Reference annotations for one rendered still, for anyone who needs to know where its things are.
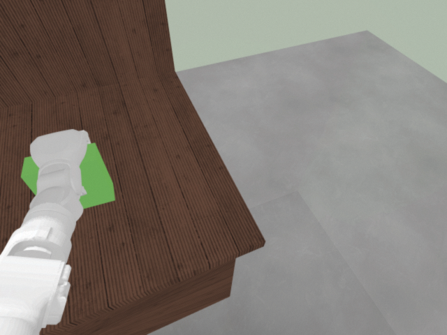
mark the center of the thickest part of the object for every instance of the table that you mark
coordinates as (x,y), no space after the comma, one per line
(166,247)

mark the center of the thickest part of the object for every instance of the robot left hand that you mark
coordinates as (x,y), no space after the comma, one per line
(69,145)

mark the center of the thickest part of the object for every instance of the sponge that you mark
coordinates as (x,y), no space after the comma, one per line
(95,178)

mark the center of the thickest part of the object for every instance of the robot left forearm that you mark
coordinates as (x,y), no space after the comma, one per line
(49,224)

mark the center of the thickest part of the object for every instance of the left robot upper arm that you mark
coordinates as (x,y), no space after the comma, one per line
(33,294)

